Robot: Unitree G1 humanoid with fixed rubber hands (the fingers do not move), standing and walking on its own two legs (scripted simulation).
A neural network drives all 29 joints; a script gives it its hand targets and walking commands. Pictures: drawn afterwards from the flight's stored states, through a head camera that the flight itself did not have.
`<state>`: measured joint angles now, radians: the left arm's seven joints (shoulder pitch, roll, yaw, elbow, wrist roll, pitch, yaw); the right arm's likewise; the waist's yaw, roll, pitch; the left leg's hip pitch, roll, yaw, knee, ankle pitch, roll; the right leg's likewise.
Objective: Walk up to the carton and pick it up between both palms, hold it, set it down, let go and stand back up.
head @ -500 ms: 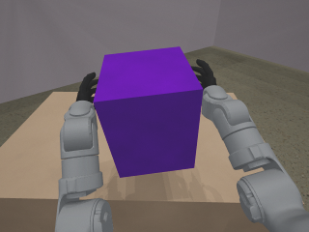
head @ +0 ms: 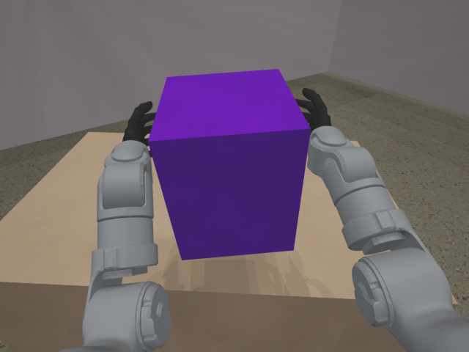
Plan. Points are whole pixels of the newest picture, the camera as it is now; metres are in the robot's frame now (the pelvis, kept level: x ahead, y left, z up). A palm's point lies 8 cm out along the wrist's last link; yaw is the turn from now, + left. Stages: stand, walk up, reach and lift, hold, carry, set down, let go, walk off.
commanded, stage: hold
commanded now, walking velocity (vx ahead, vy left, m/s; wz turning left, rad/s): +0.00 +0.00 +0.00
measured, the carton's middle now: (230, 163) +0.39 +0.02 +0.19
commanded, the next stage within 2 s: none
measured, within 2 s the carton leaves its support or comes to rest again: neither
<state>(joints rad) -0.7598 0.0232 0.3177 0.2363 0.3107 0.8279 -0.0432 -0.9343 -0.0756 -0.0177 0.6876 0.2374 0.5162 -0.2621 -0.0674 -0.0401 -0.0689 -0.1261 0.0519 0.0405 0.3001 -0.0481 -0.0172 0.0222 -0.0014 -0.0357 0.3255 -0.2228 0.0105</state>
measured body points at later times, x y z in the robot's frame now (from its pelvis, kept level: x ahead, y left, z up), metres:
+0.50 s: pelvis +0.02 +0.00 +0.00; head -0.05 +0.01 +0.44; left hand +0.39 +0.15 +0.24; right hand +0.41 -0.15 +0.25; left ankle +0.08 +0.13 -0.75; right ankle -0.02 -0.12 -0.75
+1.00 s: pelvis +0.02 +0.00 +0.00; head -0.05 +0.01 +0.44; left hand +0.38 +0.15 +0.23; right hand +0.39 -0.14 +0.23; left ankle +0.08 +0.13 -0.75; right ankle -0.02 -0.12 -0.75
